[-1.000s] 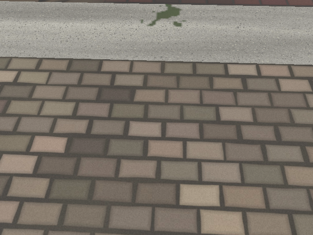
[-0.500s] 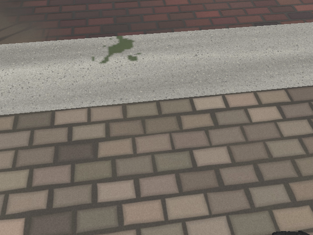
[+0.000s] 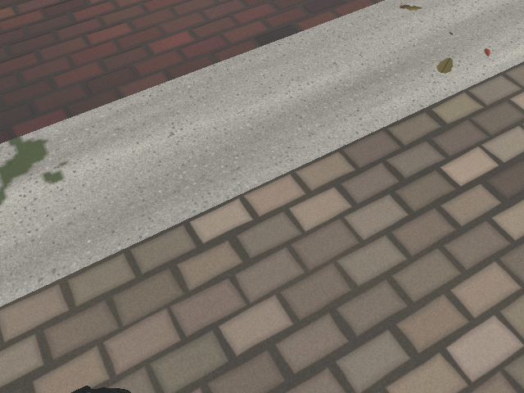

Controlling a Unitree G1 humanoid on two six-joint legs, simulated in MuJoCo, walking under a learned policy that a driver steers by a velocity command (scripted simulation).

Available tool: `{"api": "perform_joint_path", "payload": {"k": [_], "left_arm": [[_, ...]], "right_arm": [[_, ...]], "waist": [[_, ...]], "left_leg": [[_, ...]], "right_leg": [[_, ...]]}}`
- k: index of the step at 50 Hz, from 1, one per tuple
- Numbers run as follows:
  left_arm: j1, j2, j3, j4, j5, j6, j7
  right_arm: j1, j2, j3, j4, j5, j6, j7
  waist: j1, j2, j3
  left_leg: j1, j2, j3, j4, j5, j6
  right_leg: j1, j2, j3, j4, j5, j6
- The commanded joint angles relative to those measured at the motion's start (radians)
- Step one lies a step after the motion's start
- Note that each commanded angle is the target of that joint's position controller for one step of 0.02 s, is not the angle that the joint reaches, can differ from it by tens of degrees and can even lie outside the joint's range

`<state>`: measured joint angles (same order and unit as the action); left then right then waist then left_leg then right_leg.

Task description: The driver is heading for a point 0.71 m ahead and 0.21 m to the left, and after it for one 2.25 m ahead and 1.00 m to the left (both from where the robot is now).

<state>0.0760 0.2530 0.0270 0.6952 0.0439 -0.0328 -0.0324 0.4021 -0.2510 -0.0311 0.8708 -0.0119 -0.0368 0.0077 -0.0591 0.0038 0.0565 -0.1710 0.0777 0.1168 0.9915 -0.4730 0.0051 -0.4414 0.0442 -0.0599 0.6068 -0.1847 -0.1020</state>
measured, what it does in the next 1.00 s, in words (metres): walks ahead, turning left: left foot, then right foot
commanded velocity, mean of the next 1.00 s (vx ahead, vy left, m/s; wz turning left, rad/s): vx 0.50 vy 0.00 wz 0.35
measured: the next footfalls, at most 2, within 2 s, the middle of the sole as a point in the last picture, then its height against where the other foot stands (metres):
left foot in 0.50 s outside the picture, level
right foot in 1.00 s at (251, 282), level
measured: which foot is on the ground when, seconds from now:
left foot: up 0.00-0.48, down 0.50-1.00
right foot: down 0.00-0.48, up 0.50-0.98, down 1.00-1.00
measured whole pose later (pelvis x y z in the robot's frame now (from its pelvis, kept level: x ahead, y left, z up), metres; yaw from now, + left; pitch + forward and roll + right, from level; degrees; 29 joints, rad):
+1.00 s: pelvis +0.55 +0.07 +0.00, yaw +27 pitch +2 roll +1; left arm 0.04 0.26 0.00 0.70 0.03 -0.07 -0.01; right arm 0.44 -0.30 -0.08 0.85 -0.01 -0.04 0.00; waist -0.10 -0.01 0.02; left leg -0.03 -0.14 -0.22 0.49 -0.45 0.09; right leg -0.46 0.00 0.03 0.50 -0.10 0.00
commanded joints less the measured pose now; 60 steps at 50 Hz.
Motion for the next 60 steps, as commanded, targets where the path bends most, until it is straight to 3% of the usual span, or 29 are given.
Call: {"api": "perform_joint_path", "payload": {"k": [1, 3, 6, 12, 18, 20, 22, 23, 24, 25, 26, 27, 28, 29, 30, 32, 35, 40, 45, 47, 48, 49, 50, 51, 52, 53, 54, 56, 60], "left_arm": [[0.277, 0.177, 0.061, 0.052, -0.024, -0.008, 0.032], [0.206, 0.111, 0.038, 0.060, -0.029, -0.020, 0.031], [0.222, 0.110, 0.037, 0.088, -0.035, -0.044, 0.026], [0.292, 0.110, 0.036, 0.144, -0.026, -0.061, 0.028], [0.352, 0.105, 0.026, 0.199, -0.023, -0.066, 0.047], [0.357, 0.121, 0.027, 0.214, -0.019, -0.061, 0.055], [0.340, 0.152, 0.031, 0.220, -0.015, -0.056, 0.063], [0.331, 0.167, 0.035, 0.220, -0.010, -0.048, 0.066], [0.323, 0.179, 0.037, 0.215, -0.012, -0.040, 0.068], [0.299, 0.173, 0.033, 0.188, -0.017, -0.042, 0.067], [0.357, 0.064, 0.011, 0.128, -0.033, -0.052, 0.043], [0.255, 0.132, 0.026, 0.112, -0.017, -0.062, 0.039], [0.195, 0.122, 0.020, 0.080, -0.026, -0.076, 0.034], [0.185, 0.118, 0.016, 0.078, -0.027, -0.084, 0.033], [0.183, 0.113, 0.017, 0.081, -0.019, -0.075, 0.034], [0.216, 0.096, 0.013, 0.079, 0.004, -0.034, 0.030], [0.177, 0.073, 0.007, 0.054, 0.007, -0.006, 0.022], [-0.030, 0.069, -0.001, -0.015, -0.004, -0.007, 0.015], [-0.132, 0.090, -0.004, -0.062, -0.016, -0.025, 0.014], [-0.065, 0.118, 0.005, -0.052, -0.019, -0.034, 0.017], [0.014, 0.137, 0.013, -0.029, -0.020, -0.040, 0.023], [0.136, 0.161, 0.025, 0.004, -0.014, -0.052, 0.034], [0.282, 0.231, 0.044, 0.017, 0.007, -0.062, 0.050], [0.319, 0.323, 0.066, 0.009, 0.022, -0.049, 0.059], [0.273, 0.274, 0.065, 0.013, 0.005, -0.034, 0.055], [0.213, 0.178, 0.044, -0.004, -0.003, -0.030, 0.051], [0.173, 0.126, 0.031, -0.001, -0.006, -0.032, 0.047], [0.176, 0.103, 0.023, 0.021, -0.009, -0.043, 0.048], [0.223, 0.119, 0.035, 0.057, -0.026, -0.072, 0.035]], "right_arm": [[-0.086, -0.118, -0.021, -0.123, 0.012, -0.031, 0.003], [-0.032, -0.105, -0.020, -0.089, -0.013, -0.010, 0.009], [-0.017, -0.081, -0.022, -0.068, -0.022, 0.018, 0.025], [-0.208, -0.068, -0.025, -0.108, -0.010, 0.019, 0.032], [-0.370, -0.045, -0.007, -0.163, -0.019, 0.008, 0.046], [-0.378, -0.047, -0.007, -0.177, -0.020, 0.006, 0.049], [-0.313, -0.064, -0.015, -0.165, -0.022, 0.006, 0.042], [-0.229, -0.081, -0.024, -0.144, -0.025, 0.004, 0.037], [-0.095, -0.105, -0.039, -0.104, -0.031, -0.003, 0.032], [0.069, -0.173, -0.066, -0.063, -0.045, -0.006, 0.020], [0.080, -0.302, -0.103, -0.070, -0.039, 0.002, 0.006], [0.065, -0.272, -0.100, -0.068, 0.009, 0.011, 0.011], [-0.003, -0.247, -0.094, -0.071, 0.012, 0.014, 0.004], [-0.045, -0.187, -0.080, -0.071, 0.009, 0.014, 0.003], [-0.081, -0.155, -0.070, -0.073, 0.008, 0.010, 0.000], [-0.107, -0.131, -0.059, -0.075, 0.013, -0.002, -0.002], [-0.078, -0.171, -0.070, -0.067, 0.012, -0.019, 0.001], [0.002, -0.179, -0.078, -0.059, 0.013, -0.013, 0.001], [0.050, -0.195, -0.083, -0.063, -0.004, -0.008, -0.009], [0.002, -0.211, -0.087, -0.083, -0.008, -0.009, -0.016], [-0.028, -0.220, -0.089, -0.093, -0.009, -0.012, -0.015], [-0.046, -0.215, -0.086, -0.095, -0.002, -0.018, -0.009], [-0.042, -0.156, -0.068, -0.116, 0.011, -0.028, 0.001], [0.046, -0.069, -0.049, -0.153, 0.037, -0.028, 0.000], [0.065, -0.142, -0.054, -0.134, 0.003, -0.014, -0.008], [0.012, -0.163, -0.059, -0.119, -0.008, -0.005, -0.004], [-0.038, -0.148, -0.056, -0.124, -0.010, -0.002, 0.006], [-0.060, -0.129, -0.054, -0.130, -0.026, 0.017, 0.025], [-0.130, -0.103, -0.046, -0.165, -0.025, 0.041, 0.047]], "waist": [[0.126, -0.055, -0.152], [0.050, -0.060, -0.095], [0.025, -0.057, -0.078], [0.074, -0.047, 0.023], [0.120, -0.045, 0.063], [0.112, -0.056, 0.052], [0.075, -0.089, -0.006], [0.037, -0.098, -0.058], [-0.022, -0.089, -0.133], [-0.101, -0.029, -0.224], [-0.036, 0.232, -0.320], [-0.065, 0.105, -0.355], [-0.034, 0.060, -0.200], [0.000, -0.016, -0.117], [0.037, -0.042, -0.058], [0.083, -0.013, -0.058], [0.086, 0.015, -0.050], [0.007, 0.056, -0.021], [-0.031, 0.069, -0.032], [0.015, 0.082, -0.042], [0.055, 0.082, -0.066], [0.120, 0.039, -0.122], [0.177, -0.071, -0.250], [0.137, -0.289, -0.351], [0.098, -0.228, -0.303], [0.093, -0.089, -0.175], [0.085, -0.039, -0.099], [0.066, -0.114, -0.054], [0.058, -0.108, -0.052]], "left_leg": [[-0.507, 0.017, -0.126, 0.258, 0.102, 0.036], [-0.389, 0.045, -0.129, 0.150, 0.140, 0.024], [-0.361, 0.033, -0.113, 0.098, 0.188, 0.008], [-0.519, 0.010, -0.166, -0.083, 0.404, 0.005], [-0.502, -0.024, -0.062, -0.314, 0.479, 0.048], [-0.461, -0.054, -0.021, -0.369, 0.413, 0.080], [-0.354, -0.119, 0.029, -0.383, 0.310, 0.123], [-0.265, -0.155, 0.041, -0.395, 0.259, 0.148], [-0.098, -0.179, 0.027, -0.457, 0.267, 0.177], [0.161, -0.075, -0.135, -0.503, 0.239, 0.238], [0.480, 0.236, -0.674, -0.546, 0.289, 0.416], [0.501, 0.258, -0.860, -0.661, 0.330, 0.442], [0.375, 0.238, -0.696, -0.682, 0.368, 0.406], [0.243, 0.202, -0.605, -0.705, 0.450, 0.364], [0.133, 0.152, -0.526, -0.722, 0.532, 0.327], [0.019, 0.088, -0.431, -0.751, 0.606, 0.302], [-0.041, 0.040, -0.383, -0.779, 0.614, 0.295], [0.009, 0.001, -0.393, -0.773, 0.554, 0.236], [0.114, 0.031, -0.458, -0.680, 0.663, 0.211], [0.088, 0.043, -0.494, -0.630, 0.677, 0.179], [0.057, 0.032, -0.501, -0.569, 0.727, 0.160], [0.014, -0.021, -0.469, -0.422, 0.742, 0.136], [-0.080, -0.091, -0.387, -0.165, 0.590, 0.105], [-0.374, -0.245, -0.252, 0.095, -0.021, 0.071], [-0.483, -0.168, -0.236, 0.218, -0.068, 0.081], [-0.492, -0.117, -0.237, 0.244, 0.027, 0.080], [-0.472, -0.085, -0.222, 0.209, 0.096, 0.070], [-0.432, -0.045, -0.202, 0.161, 0.137, 0.050], [-0.480, -0.028, -0.182, 0.142, 0.217, 0.029]], "right_leg": [[0.549, -0.341, 0.437, -0.286, 0.306, -0.180], [0.387, -0.260, 0.305, -0.347, 0.344, -0.123], [0.329, -0.235, 0.239, -0.423, 0.330, -0.129], [0.370, -0.234, 0.107, -0.509, 0.265, -0.091], [0.490, -0.251, -0.013, -0.484, 0.433, -0.051], [0.549, -0.263, -0.046, -0.412, 0.615, -0.033], [0.594, -0.269, -0.080, -0.258, 0.959, -0.015], [0.598, -0.271, -0.095, -0.119, 1.067, -0.011], [0.541, -0.261, -0.114, 0.078, 1.014, -0.002], [0.339, -0.231, -0.125, 0.355, 0.742, 0.019], [-0.108, -0.016, -0.115, 0.773, -0.143, 0.077], [-0.247, 0.010, 0.105, 0.879, -0.294, 0.072], [-0.305, -0.060, 0.133, 0.831, -0.198, 0.067], [-0.269, -0.097, 0.119, 0.740, -0.142, 0.070], [-0.219, -0.120, 0.116, 0.667, -0.137, 0.081], [-0.120, -0.134, 0.109, 0.573, -0.143, 0.113], [-0.123, -0.135, 0.073, 0.444, -0.090, 0.147], [-0.174, -0.118, 0.063, 0.166, 0.123, 0.169], [-0.139, -0.071, 0.076, 0.013, 0.125, 0.148], [-0.006, -0.053, 0.091, -0.061, 0.063, 0.123], [0.113, -0.030, 0.084, -0.089, 0.023, 0.108], [0.284, -0.033, 0.086, -0.158, 0.033, 0.083], [0.500, -0.213, 0.264, -0.207, -0.134, 0.033], [0.723, -0.474, 0.695, -0.308, -0.276, -0.067], [0.651, -0.491, 0.833, -0.338, -0.378, -0.105], [0.529, -0.447, 0.683, -0.346, -0.378, -0.087], [0.431, -0.390, 0.529, -0.364, -0.246, -0.067], [0.344, -0.314, 0.329, -0.394, -0.035, -0.031], [0.348, -0.313, 0.178, -0.433, 0.178, -0.051]]}}
Velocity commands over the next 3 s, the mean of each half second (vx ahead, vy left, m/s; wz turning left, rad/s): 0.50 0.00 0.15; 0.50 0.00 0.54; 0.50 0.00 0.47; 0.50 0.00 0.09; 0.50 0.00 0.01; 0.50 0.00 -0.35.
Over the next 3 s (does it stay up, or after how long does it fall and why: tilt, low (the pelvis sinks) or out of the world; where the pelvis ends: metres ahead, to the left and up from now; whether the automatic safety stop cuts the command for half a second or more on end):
stays up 1.31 0.72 0.01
